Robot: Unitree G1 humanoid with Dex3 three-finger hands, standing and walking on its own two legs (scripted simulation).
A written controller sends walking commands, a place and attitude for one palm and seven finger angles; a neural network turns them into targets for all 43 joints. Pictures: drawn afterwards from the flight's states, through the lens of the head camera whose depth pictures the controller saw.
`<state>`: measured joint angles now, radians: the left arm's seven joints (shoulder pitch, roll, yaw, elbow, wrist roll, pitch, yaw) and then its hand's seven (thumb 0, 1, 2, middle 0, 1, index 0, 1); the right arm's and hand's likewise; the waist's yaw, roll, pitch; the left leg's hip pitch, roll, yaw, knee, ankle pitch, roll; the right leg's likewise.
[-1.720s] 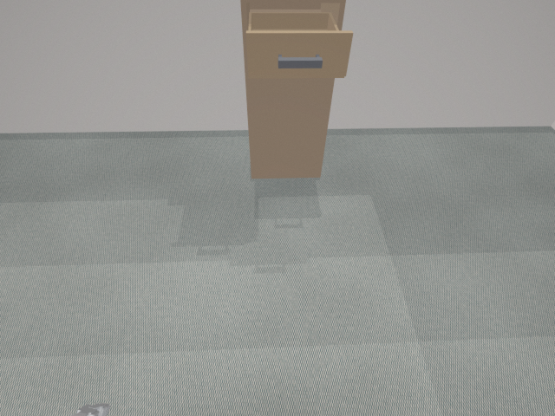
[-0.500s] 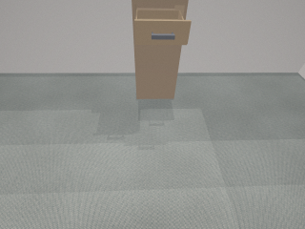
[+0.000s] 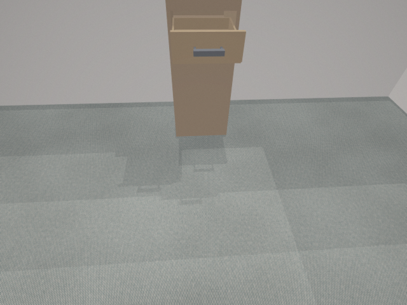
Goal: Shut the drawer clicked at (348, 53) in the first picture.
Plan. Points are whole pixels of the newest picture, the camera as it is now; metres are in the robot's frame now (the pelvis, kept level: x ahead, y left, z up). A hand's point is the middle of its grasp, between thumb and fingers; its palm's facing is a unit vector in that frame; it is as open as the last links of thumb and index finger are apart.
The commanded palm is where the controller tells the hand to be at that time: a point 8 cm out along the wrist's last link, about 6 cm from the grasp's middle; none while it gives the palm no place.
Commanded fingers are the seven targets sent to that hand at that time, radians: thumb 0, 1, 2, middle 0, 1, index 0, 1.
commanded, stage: walk to a spot facing it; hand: left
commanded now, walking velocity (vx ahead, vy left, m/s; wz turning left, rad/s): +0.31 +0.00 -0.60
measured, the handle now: (208, 50) +1.12 +0.07 +0.01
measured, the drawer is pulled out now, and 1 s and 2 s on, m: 0.27 0.27 0.27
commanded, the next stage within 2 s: turn to face it in 1.54 s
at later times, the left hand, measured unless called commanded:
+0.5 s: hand out of the picture +0.08 +0.18 -0.17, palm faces -0.10 -0.98 -0.16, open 7.4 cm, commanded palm none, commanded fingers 0.00 0.90 0.90 -0.20 -0.30 -0.20 -0.30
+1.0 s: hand (190, 176) +0.53 +0.09 -0.15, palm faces -0.55 -0.81 -0.19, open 7.4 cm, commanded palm none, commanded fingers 0.00 0.90 0.90 -0.20 -0.30 -0.20 -0.30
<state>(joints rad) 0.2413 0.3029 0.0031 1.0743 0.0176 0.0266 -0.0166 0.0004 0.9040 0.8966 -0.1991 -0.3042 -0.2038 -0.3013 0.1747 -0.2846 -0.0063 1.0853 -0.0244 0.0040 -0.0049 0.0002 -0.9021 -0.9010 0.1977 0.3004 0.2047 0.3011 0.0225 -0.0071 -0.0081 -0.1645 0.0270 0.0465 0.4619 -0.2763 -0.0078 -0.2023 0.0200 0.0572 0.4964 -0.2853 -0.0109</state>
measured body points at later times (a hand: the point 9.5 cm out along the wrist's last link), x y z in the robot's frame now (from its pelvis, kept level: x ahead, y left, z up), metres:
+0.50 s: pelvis +0.14 +0.00 +0.00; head +0.17 +0.01 +0.45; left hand +0.09 +0.23 -0.15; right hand +0.24 -0.25 -0.13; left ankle +0.28 +0.11 -0.70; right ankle +0.01 -0.11 -0.74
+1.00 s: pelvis +0.31 +0.00 +0.00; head +0.33 -0.01 +0.45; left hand +0.56 +0.13 -0.13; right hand +0.11 -0.17 -0.14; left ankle +0.30 +0.11 -0.74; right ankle +0.35 -0.19 -0.69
